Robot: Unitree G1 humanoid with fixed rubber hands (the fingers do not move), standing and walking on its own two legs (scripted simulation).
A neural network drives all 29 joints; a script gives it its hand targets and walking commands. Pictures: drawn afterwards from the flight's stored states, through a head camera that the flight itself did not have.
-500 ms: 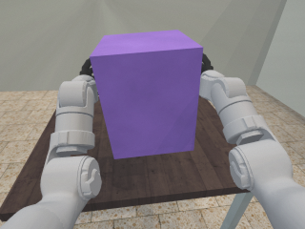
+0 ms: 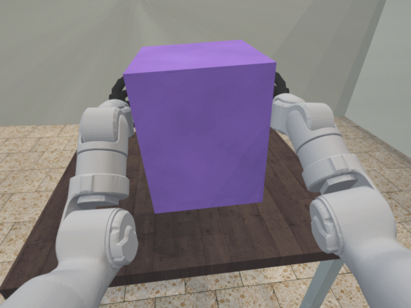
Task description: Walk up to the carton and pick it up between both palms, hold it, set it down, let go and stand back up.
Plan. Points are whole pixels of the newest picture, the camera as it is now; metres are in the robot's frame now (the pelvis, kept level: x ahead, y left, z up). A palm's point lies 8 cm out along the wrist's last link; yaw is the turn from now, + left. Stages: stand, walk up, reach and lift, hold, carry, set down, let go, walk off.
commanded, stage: hold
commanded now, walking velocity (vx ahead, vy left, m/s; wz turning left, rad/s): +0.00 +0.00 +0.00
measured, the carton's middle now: (200, 122) +0.37 +0.01 +0.27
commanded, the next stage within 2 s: none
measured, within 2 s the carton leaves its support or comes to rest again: neither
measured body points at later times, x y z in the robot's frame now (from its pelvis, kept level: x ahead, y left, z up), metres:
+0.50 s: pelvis -0.01 +0.00 +0.00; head -0.11 +0.02 +0.44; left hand +0.38 +0.16 +0.30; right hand +0.38 -0.14 +0.31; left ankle +0.02 +0.12 -0.74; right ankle +0.02 -0.12 -0.74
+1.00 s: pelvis +0.00 +0.00 +0.00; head -0.10 +0.02 +0.44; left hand +0.38 +0.16 +0.30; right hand +0.38 -0.13 +0.31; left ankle +0.02 +0.12 -0.74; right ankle +0.02 -0.12 -0.74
